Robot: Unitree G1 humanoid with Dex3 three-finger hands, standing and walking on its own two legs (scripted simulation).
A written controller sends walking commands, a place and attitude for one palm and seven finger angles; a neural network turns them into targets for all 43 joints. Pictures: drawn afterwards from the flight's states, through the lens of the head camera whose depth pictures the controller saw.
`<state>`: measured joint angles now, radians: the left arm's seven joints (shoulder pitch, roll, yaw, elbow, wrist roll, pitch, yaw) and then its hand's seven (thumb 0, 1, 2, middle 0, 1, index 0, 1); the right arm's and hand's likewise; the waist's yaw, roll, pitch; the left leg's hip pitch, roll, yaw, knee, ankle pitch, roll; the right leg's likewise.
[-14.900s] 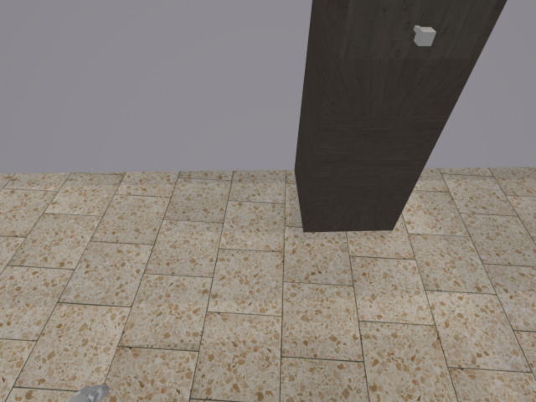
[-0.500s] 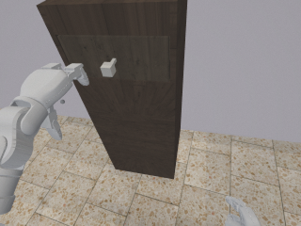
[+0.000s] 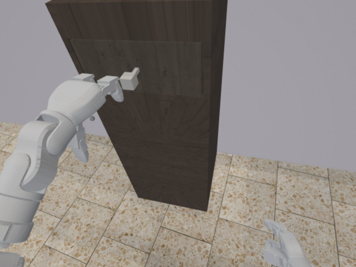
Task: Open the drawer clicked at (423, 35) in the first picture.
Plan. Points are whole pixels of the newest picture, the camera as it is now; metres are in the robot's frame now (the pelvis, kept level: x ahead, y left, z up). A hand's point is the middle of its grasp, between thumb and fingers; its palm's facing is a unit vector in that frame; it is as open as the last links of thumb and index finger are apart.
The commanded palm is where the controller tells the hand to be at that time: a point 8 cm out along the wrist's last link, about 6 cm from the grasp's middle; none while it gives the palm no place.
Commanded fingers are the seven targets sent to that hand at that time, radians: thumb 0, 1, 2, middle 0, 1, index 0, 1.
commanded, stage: move the hooked fingers above the handle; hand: left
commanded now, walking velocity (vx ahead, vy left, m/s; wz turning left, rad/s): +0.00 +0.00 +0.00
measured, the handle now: (132, 77) +0.56 +0.21 +0.15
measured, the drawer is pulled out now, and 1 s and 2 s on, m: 0.00 0.00 0.00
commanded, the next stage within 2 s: none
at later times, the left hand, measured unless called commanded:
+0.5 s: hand (114, 97) +0.41 +0.19 +0.19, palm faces +0.03 -0.03 -1.00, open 13.8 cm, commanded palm +0.39 +0.24 +0.27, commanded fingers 0.00 -0.50 0.30 -0.30 -1.20 -0.30 -1.20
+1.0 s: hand (112, 79) +0.47 +0.22 +0.20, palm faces +0.06 -0.03 -1.00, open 13.8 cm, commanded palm +0.47 +0.23 +0.27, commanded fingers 0.00 -0.50 0.30 -0.30 -1.20 -0.30 -1.20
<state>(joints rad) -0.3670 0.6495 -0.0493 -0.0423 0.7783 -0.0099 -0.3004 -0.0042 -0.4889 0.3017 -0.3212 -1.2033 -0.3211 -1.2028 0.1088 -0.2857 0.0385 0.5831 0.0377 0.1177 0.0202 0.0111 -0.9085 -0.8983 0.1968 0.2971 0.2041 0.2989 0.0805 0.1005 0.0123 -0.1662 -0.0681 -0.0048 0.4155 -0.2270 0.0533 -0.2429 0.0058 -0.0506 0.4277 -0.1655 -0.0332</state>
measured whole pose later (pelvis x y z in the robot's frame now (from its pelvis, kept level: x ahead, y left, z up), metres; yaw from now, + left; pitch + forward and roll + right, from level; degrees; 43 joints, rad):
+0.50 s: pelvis +0.02 +0.00 +0.00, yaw +0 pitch +3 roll +0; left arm -0.55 0.65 -0.05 0.16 0.75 -0.17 -0.28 0.00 -0.48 0.30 -0.33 -1.20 -0.33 -1.20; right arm 0.17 -0.30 0.00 0.61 0.04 0.14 -0.01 0.01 -0.91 -0.90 0.20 0.30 0.20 0.30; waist 0.04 0.08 0.01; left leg -0.20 -0.06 -0.01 0.41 -0.25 0.05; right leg -0.28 0.01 -0.05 0.42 -0.19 -0.03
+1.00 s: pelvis +0.04 +0.02 +0.00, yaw +0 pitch +6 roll +0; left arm -0.79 0.62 -0.13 0.43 0.80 -0.16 -0.20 0.00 -0.48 0.30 -0.44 -1.27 -0.33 -1.20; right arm 0.19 -0.27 0.01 0.62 0.04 0.15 -0.01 0.01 -0.91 -0.90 0.20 0.30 0.20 0.30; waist 0.04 0.07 -0.03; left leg -0.25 -0.08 -0.01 0.43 -0.27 0.07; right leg -0.32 -0.01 -0.05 0.44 -0.21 -0.01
